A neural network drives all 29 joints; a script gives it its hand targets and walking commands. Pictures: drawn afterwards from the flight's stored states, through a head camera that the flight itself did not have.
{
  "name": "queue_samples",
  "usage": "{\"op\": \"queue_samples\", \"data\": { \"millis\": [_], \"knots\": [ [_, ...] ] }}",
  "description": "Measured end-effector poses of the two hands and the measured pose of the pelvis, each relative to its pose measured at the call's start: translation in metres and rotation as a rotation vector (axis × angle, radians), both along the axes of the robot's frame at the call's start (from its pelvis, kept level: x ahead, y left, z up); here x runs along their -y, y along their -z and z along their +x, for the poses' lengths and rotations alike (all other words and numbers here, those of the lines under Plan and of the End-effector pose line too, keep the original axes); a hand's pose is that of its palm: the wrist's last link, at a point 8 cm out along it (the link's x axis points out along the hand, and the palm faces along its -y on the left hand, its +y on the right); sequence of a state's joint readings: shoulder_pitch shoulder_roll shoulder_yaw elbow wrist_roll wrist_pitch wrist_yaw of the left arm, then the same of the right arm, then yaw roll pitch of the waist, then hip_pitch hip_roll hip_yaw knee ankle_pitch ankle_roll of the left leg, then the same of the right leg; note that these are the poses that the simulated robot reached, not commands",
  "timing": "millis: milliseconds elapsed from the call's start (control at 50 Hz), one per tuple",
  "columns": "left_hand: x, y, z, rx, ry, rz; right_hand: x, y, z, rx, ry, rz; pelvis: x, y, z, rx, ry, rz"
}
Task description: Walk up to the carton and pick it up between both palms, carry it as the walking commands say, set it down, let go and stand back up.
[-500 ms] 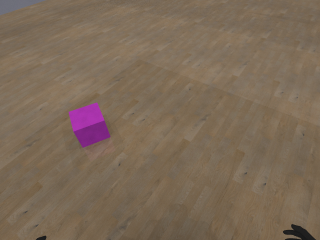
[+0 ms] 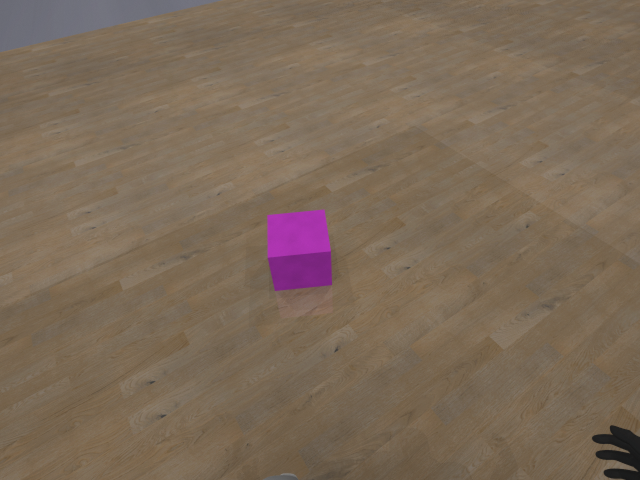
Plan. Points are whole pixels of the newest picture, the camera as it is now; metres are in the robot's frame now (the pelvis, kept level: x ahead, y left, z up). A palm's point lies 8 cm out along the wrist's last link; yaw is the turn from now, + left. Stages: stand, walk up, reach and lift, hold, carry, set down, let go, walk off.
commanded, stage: walk up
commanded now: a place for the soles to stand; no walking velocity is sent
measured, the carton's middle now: (299, 250) +1.03 +0.20 -0.65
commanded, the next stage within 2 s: none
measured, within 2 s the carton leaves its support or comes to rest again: neither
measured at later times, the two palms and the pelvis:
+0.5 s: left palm (45, 450) +0.15 +0.37 -0.02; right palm (561, 371) +0.31 -0.29 -0.08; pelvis +0.17 +0.01 +0.02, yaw +10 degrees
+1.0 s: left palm (105, 335) +0.34 +0.40 -0.08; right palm (496, 268) +0.50 -0.25 -0.08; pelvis +0.36 +0.07 +0.00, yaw +13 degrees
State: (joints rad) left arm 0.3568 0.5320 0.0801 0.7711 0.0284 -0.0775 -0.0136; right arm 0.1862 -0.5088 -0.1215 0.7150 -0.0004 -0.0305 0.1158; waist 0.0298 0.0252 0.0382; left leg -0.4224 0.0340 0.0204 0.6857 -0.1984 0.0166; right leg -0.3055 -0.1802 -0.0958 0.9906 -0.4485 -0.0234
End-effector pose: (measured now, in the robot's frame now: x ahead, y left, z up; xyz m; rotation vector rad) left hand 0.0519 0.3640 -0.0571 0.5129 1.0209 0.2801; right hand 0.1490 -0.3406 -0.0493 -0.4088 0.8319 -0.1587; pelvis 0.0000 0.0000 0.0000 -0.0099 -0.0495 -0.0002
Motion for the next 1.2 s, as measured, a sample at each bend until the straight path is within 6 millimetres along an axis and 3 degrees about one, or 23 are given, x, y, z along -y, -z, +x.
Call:
{"op": "queue_samples", "data": {
  "millis": [160,240,340,500,580,660,800,960,1060,1200],
  "knots": [
    [0.024,0.008,0.062,0.005,0.021,-0.095,-0.012,0.012,0.005,-0.121,0.033,0.011,-0.002,-0.01,0.056,-0.001,-0.057,0.031],
    [0.033,0.004,0.086,0.019,0.012,-0.081,-0.006,0.03,0.022,-0.162,0.043,0.039,0.005,-0.006,0.088,0.003,-0.075,0.026],
    [0.026,-0.011,0.095,0.057,-0.07,-0.035,-0.016,0.044,0.07,-0.203,-0.016,0.053,0.004,-0.007,0.12,0.001,-0.105,0.006],
    [-0.005,-0.035,0.103,0.007,-0.147,0.005,-0.047,0.029,0.159,-0.207,-0.137,0.068,-0.012,-0.022,0.168,-0.006,-0.168,0.003],
    [-0.027,-0.029,0.113,-0.026,-0.183,-0.008,-0.07,0.019,0.213,-0.171,-0.167,0.057,-0.03,-0.022,0.197,-0.009,-0.181,0.002],
    [-0.05,-0.007,0.135,-0.05,-0.202,-0.035,-0.093,0.014,0.266,-0.097,-0.195,0.002,-0.056,-0.009,0.229,-0.013,-0.194,-0.001],
    [-0.049,0.014,0.2,-0.057,-0.189,-0.117,-0.108,0.003,0.3,-0.105,-0.153,-0.029,-0.071,-0.013,0.276,-0.003,-0.228,0.013],
    [-0.037,0.018,0.272,-0.045,-0.169,-0.134,-0.092,0.022,0.335,-0.168,-0.132,-0.032,-0.067,-0.006,0.34,-0.015,-0.221,0.018],
    [-0.045,0.012,0.297,-0.013,-0.207,-0.091,-0.102,0.039,0.376,-0.205,-0.151,-0.02,-0.07,-0.001,0.374,-0.017,-0.231,-0.017],
    [-0.075,0.003,0.315,-0.059,-0.242,-0.07,-0.143,0.028,0.446,-0.157,-0.221,-0.009,-0.093,-0.008,0.416,-0.015,-0.239,0.001]
  ]
}}
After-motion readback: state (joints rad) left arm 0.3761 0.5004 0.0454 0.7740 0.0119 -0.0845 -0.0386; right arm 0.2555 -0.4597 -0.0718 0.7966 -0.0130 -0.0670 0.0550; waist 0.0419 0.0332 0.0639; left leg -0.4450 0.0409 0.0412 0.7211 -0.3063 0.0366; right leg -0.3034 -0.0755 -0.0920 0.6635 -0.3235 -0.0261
